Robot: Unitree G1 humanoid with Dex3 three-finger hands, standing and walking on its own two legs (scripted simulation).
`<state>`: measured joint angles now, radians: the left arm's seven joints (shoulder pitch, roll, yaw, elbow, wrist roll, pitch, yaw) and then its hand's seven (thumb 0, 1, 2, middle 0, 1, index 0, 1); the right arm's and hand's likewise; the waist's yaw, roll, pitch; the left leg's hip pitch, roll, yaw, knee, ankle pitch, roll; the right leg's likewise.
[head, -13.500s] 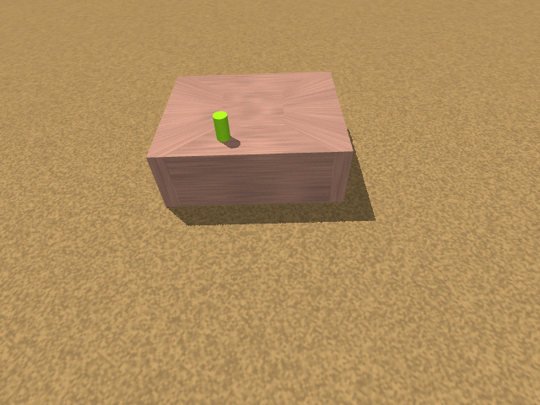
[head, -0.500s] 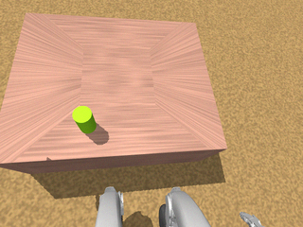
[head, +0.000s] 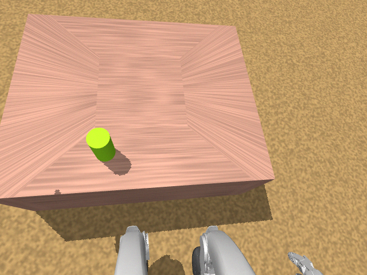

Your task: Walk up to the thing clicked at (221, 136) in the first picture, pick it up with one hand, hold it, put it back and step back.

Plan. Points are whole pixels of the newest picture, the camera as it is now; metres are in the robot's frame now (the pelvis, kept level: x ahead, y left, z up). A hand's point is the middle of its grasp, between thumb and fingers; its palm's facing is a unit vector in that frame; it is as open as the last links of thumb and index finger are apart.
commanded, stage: go down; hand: left
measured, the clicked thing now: (102, 145) +0.49 +0.21 -0.26
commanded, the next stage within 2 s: approach in 1.12 s
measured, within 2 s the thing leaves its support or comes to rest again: neither
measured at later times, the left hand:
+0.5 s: hand out of the picture +0.41 +0.42 +0.06, palm faces +0.26 -0.97 +0.00, open 17.3 cm
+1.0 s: hand out of the picture +0.41 +0.42 +0.06, palm faces +0.27 -0.96 +0.01, open 17.3 cm
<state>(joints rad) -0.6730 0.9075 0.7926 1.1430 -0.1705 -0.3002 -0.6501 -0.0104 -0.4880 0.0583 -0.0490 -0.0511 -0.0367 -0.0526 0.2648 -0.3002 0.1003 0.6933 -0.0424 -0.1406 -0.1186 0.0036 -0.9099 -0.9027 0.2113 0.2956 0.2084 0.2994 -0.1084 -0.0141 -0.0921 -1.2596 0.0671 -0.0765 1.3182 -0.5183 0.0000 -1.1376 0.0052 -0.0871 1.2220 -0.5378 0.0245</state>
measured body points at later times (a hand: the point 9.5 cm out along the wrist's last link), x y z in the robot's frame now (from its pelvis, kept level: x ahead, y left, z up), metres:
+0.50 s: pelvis +0.00 +0.00 -0.01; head +0.17 +0.06 +0.40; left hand +0.39 +0.47 +0.06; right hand +0.08 -0.28 -0.10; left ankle +0.04 +0.11 -0.62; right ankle +0.02 -0.14 -0.62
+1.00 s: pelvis +0.00 +0.00 -0.01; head +0.17 +0.06 +0.40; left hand +0.38 +0.47 +0.06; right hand +0.08 -0.28 -0.11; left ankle +0.04 +0.11 -0.62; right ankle +0.02 -0.14 -0.62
